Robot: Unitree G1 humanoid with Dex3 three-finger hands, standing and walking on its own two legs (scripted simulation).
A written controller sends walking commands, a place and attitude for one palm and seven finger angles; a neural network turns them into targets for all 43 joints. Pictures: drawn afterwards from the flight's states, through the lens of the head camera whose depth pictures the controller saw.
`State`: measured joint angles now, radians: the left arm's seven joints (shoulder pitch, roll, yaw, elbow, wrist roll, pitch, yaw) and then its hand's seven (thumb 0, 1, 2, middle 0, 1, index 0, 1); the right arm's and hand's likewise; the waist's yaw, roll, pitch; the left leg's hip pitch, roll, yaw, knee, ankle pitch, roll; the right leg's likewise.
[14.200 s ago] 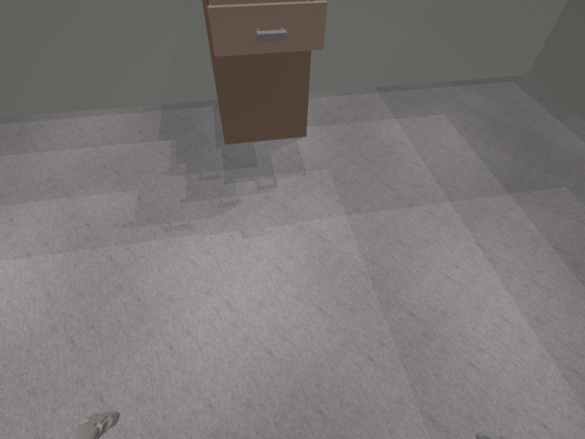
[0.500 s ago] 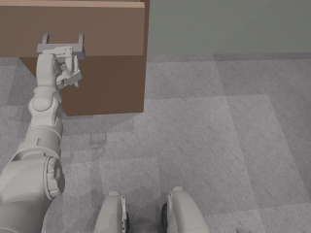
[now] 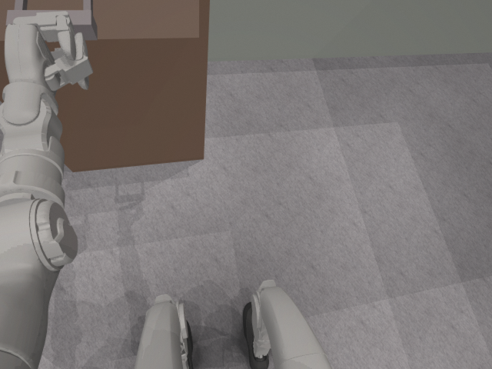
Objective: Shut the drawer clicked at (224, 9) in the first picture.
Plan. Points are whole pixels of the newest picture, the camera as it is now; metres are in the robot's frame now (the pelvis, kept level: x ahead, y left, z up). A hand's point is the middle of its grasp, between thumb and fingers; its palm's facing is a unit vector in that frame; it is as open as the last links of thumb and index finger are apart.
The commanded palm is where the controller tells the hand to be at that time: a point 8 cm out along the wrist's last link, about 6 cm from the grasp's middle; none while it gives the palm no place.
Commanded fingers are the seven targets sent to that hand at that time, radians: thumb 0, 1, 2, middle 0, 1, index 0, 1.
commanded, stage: push the drawer shut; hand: left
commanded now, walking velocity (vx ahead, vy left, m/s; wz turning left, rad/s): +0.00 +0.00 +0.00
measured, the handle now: (55, 13) +0.64 +0.21 +0.07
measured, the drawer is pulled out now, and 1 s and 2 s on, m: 0.05 0.00 0.00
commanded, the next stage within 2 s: pull the fist back off the drawer in 0.60 s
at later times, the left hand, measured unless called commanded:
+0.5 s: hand (81, 29) +0.61 +0.18 +0.07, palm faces +0.04 -1.00 -0.04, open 3.4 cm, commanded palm +0.63 +0.18 +0.07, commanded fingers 0.00 0.90 0.90 -1.40 -1.60 -1.40 -1.60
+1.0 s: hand (78, 29) +0.61 +0.18 +0.07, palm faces +0.03 -1.00 -0.05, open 3.4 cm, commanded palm +0.61 +0.17 +0.07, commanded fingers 0.00 0.90 0.90 -1.40 -1.60 -1.40 -1.60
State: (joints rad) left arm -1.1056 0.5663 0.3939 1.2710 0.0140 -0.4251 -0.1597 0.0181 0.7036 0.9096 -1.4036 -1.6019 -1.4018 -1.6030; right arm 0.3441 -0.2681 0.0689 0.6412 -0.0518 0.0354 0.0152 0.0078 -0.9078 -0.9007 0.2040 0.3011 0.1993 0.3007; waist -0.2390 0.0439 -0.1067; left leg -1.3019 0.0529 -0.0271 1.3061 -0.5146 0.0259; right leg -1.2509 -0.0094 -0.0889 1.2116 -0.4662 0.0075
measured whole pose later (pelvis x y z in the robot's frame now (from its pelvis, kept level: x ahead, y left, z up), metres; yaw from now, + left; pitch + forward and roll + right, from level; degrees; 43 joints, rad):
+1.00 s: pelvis -0.02 +0.00 -0.02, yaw -2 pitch +33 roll -8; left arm -1.38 0.75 0.37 1.35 0.10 -0.26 -0.15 0.07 0.64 0.92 -1.40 -1.60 -1.40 -1.60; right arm 0.40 -0.26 0.12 0.64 -0.08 0.00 0.03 0.01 -0.91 -0.90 0.20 0.30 0.20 0.30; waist -0.33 0.05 -0.08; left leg -1.46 0.06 -0.07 1.37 -0.50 0.03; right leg -1.38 0.00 -0.12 1.23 -0.43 0.01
